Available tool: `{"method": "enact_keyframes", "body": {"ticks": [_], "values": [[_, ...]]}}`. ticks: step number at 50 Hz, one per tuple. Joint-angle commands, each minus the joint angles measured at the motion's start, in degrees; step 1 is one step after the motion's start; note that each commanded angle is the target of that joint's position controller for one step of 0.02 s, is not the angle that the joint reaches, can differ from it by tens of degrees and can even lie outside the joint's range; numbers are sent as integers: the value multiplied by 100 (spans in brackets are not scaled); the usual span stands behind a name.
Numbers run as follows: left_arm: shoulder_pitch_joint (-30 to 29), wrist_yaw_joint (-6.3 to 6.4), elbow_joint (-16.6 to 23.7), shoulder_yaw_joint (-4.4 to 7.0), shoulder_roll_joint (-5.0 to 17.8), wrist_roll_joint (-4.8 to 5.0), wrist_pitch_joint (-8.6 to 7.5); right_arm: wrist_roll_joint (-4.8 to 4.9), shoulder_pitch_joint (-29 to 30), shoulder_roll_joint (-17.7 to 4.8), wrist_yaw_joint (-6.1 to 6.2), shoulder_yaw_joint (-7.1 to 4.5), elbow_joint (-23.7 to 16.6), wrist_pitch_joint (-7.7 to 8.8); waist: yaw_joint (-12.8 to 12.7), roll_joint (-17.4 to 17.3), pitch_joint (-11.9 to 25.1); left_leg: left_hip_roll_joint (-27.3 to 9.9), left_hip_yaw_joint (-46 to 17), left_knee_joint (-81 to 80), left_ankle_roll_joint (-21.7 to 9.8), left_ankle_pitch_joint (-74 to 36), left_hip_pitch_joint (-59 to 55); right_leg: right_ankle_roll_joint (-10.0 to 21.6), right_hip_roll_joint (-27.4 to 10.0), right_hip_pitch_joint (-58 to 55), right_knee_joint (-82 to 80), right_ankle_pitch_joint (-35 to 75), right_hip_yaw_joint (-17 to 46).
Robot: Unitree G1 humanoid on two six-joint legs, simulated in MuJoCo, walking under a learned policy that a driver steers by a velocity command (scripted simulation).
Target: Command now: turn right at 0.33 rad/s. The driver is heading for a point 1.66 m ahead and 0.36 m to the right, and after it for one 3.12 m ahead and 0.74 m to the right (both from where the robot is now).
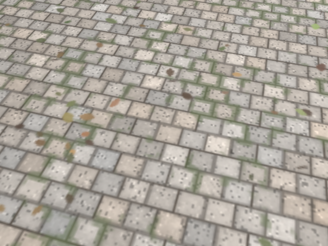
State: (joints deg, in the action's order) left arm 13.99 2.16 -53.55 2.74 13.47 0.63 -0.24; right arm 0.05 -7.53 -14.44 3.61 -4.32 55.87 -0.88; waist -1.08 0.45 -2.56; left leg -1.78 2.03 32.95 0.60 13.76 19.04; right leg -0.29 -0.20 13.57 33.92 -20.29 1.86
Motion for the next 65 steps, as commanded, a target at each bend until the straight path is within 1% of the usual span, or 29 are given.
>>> {"method": "enact_keyframes", "body": {"ticks": [1,4,5,6,8,11,15,16,17,18,19,21,25,29,35,38,39,40,41,44,48,50,51,52,53,54,56,60,65], "values": [[-3,68,496,275,942,2,-4,-11,-149,-616,67,-184,-286,3,97,304,334,-28,-53,164,-261,-1069,-799,681,-550,893,-638,1825,973],[-300,94,807,240,669,19,26,-37,-739,-858,85,-284,-204,7,367,-410,677,-843,-748,-541,-719,-1105,-1662,329,-99,1787,454,1133,445],[-331,92,917,190,458,39,50,-79,-957,-1043,98,-307,-177,31,452,-1235,901,-1806,-1746,-1200,-1292,-1612,-1925,67,295,2098,1588,8,-162],[-359,71,980,248,606,2,89,-155,-817,-989,127,-241,-308,98,500,-1524,1005,-2623,-2442,-1524,-1872,-2182,-1831,-81,150,2378,3165,-1965,-141],[-200,18,953,322,671,84,197,-104,74,-969,165,-176,-616,210,48,-738,773,-2304,-1642,-1605,-1578,-1494,-1057,-58,-389,2124,3805,-1474,291],[-159,-22,972,238,478,5,296,-24,682,-1159,142,-238,-627,207,-111,-829,477,-1518,-161,-1593,-928,-1202,-183,-78,-438,1045,2145,-748,-266],[278,-226,941,357,673,14,318,159,465,-1127,48,-246,-496,86,-248,-697,828,-1552,260,-790,-697,-998,-351,179,-29,-174,46,554,-808],[462,-236,883,429,802,-23,340,185,199,-881,0,-203,-380,32,-251,-219,677,-1275,545,19,-353,-277,75,400,38,-577,-600,801,-507],[514,-145,1022,589,1476,-52,331,-14,32,-497,-71,-110,-447,-34,-98,1577,307,-573,1066,1852,232,1834,1657,966,-1237,-1023,-1331,2243,1529],[414,-179,1305,566,1911,-252,184,-147,637,-485,-58,-104,-862,12,-116,1861,424,95,61,3127,360,2710,2350,2044,-2231,-434,-1687,2901,3244],[334,-236,1327,543,1757,-360,20,-41,952,-717,-35,-168,-1002,28,-223,1286,515,61,-449,3645,222,2398,2394,2134,-2117,-264,-1897,2073,3108],[-413,-157,1464,455,1393,-139,-96,4,604,-951,31,-272,-787,42,172,741,365,-156,-611,3496,63,1180,2453,1317,-1499,-277,-1749,1178,2138],[-397,-37,1462,246,880,-113,-128,-18,235,-757,1,-245,-575,66,255,514,811,-97,-544,3263,168,279,1672,1160,-1166,-364,-1548,2472,1336],[-238,0,1333,229,864,-88,-131,-2,470,-543,-49,-125,-625,85,86,626,710,-156,-589,1751,291,128,1350,1173,-1114,-699,-1628,2076,1275],[-373,-94,1193,209,890,-111,-62,64,373,-658,-158,-81,-558,156,-12,703,400,-35,-334,326,243,548,187,1337,-1075,-231,-1567,1759,1453],[-264,-108,1025,101,644,-63,-68,-75,-153,-634,-234,-21,-344,253,265,328,702,-186,-458,-1219,1,-1088,-1180,849,-726,-7,-1268,1558,1263],[-71,-134,992,77,557,-149,-98,-103,-380,-938,-233,-65,-266,256,124,-108,853,-640,-842,-1038,-194,-1503,-1682,620,-347,328,-939,624,952],[19,-149,1025,91,465,-134,-121,22,-383,-1219,-242,-161,-137,222,-93,-831,813,-727,-1010,-918,-553,2,-1602,466,305,711,-670,-402,273],[-426,-148,1103,97,556,-102,-134,87,-509,-1104,-257,-169,-122,212,221,-1083,579,-921,-1569,-1473,-879,1861,-1192,329,508,851,-28,-825,-114],[-772,-149,1240,198,678,69,-237,65,-445,-1139,-193,-170,-177,361,277,-1439,-305,-1721,-2780,-2373,-1349,2690,-716,343,174,1471,909,-655,-145],[-295,-245,976,218,423,60,-408,246,-41,-1084,-212,-168,-297,415,-102,-1074,-100,-1137,-1623,-2109,-961,1540,-209,529,172,10,-503,86,-459],[361,-240,641,328,527,47,-375,184,-116,-890,-239,-117,-281,414,-312,-752,235,-756,-1046,-1385,-737,1002,358,463,278,-1290,-740,613,-495],[921,-203,528,408,758,77,-369,119,51,-562,-272,-11,-373,454,-524,-3,364,-380,-574,-168,-454,709,970,681,-410,-1919,-1226,141,540],[1383,-213,512,542,1367,60,-377,106,142,-311,-279,58,-609,563,-600,1502,417,202,55,1543,-138,1044,2254,1356,-1636,-2608,-2078,-546,2752],[1454,-261,496,477,1248,-20,-469,187,409,-617,-279,-6,-747,661,-606,1348,163,82,-448,2711,-211,1838,2967,1905,-2224,-2362,-2393,-783,3865],[1124,-261,579,372,951,-28,-542,278,306,-769,-331,-48,-730,718,-344,821,-153,-261,-676,3218,-378,1454,3402,1816,-2143,-2342,-2344,-706,3460],[758,-282,699,296,823,-32,-583,203,198,-736,-400,-49,-603,773,-155,374,-193,-554,-617,3098,-527,517,3372,1417,-1716,-2164,-2430,202,2391],[1009,-219,579,231,728,-42,-486,83,454,-405,-540,27,-665,704,-128,392,-75,-536,-239,2159,-291,-513,2842,1159,-1202,-1821,-2533,2580,982],[1325,-131,396,241,915,-27,-487,107,1547,-206,-597,185,-1117,666,-364,425,-398,-92,132,204,-98,-1822,1755,1082,-986,-938,-2909,2146,344]]}}
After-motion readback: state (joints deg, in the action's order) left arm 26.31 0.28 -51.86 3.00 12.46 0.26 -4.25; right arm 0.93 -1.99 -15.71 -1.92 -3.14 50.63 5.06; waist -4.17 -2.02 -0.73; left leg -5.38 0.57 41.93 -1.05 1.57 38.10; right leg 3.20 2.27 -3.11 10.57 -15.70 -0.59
